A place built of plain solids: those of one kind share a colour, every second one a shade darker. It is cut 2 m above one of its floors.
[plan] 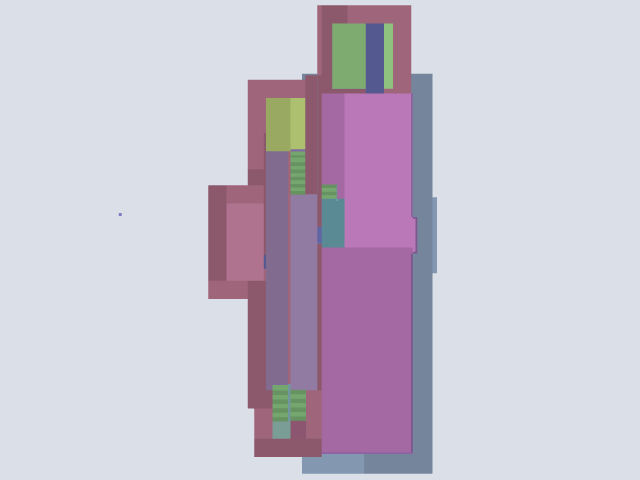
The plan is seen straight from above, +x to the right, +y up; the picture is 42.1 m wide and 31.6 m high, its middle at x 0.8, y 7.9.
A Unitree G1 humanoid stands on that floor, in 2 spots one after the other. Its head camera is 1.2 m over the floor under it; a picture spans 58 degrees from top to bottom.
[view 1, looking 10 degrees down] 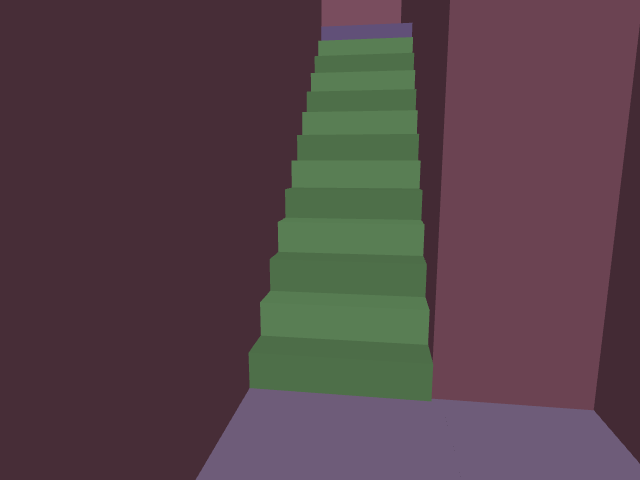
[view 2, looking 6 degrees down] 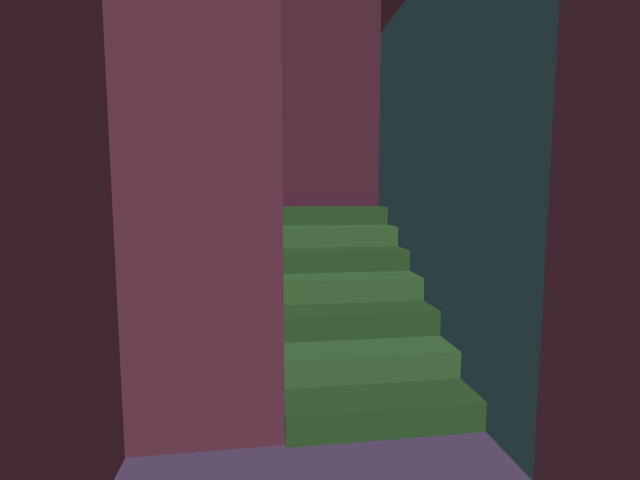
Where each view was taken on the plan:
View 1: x -0.46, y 8.78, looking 98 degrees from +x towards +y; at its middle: step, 2.88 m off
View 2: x -0.01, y -0.01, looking -98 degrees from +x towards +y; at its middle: step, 3.46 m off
